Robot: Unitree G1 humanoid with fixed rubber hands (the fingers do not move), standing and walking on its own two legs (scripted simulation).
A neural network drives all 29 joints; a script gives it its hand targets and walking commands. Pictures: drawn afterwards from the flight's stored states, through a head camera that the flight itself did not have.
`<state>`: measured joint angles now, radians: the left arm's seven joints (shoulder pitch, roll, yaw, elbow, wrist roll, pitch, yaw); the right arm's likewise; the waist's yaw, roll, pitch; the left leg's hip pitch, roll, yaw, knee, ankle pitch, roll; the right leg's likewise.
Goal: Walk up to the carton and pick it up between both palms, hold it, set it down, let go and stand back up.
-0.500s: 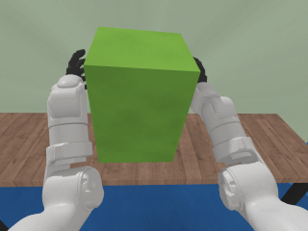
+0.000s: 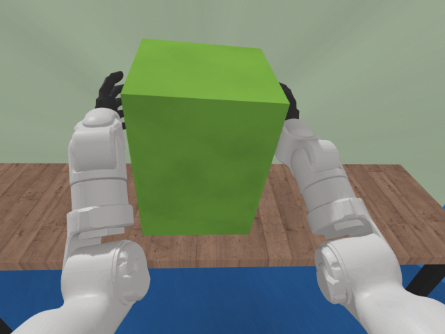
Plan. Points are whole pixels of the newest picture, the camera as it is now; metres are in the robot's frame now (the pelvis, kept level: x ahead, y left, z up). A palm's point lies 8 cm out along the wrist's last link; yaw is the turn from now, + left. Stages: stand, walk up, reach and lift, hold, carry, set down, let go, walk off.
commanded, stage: hold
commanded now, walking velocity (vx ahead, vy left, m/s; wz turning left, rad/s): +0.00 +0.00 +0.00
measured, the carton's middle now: (200, 144) +0.38 +0.01 +0.22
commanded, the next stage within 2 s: set down in 0.08 s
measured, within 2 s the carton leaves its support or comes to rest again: neither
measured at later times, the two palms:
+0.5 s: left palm (109, 109) +0.39 +0.16 +0.29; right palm (276, 133) +0.39 -0.13 +0.24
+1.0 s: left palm (121, 138) +0.39 +0.15 +0.23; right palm (275, 149) +0.40 -0.14 +0.19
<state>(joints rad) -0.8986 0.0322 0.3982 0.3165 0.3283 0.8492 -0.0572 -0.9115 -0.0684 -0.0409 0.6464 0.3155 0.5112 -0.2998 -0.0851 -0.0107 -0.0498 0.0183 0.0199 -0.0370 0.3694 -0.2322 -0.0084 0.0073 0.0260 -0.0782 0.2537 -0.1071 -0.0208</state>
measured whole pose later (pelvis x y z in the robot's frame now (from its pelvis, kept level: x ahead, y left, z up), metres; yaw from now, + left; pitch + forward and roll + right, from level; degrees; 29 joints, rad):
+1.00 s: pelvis +0.01 +0.00 +0.00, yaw +2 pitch -8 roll -1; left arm -0.81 -0.06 0.31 0.26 0.38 0.60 0.03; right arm -0.79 -0.01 -0.19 0.76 0.07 0.06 -0.12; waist -0.07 -0.06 0.07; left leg 0.02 0.01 -0.07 0.36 -0.23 -0.01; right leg 0.02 0.02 -0.12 0.24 -0.12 -0.02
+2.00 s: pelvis +0.01 -0.02 +0.00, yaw +1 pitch +0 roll +0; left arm -0.81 -0.11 0.41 0.61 0.34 0.33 0.12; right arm -0.88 -0.05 -0.38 1.08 -0.12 -0.09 -0.03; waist 0.01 -0.03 -0.03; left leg -0.12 0.03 -0.05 0.31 -0.19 -0.04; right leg -0.15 0.04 -0.10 0.25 -0.11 -0.05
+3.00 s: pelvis +0.02 -0.03 +0.00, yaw -1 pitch +9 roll +0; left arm -0.79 -0.20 0.53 0.66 0.39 0.20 0.15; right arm -0.91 -0.05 -0.57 1.10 -0.33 -0.11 0.07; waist 0.06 0.00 -0.08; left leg -0.26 0.05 -0.02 0.30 -0.18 -0.05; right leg -0.34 0.05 -0.07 0.30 -0.11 -0.07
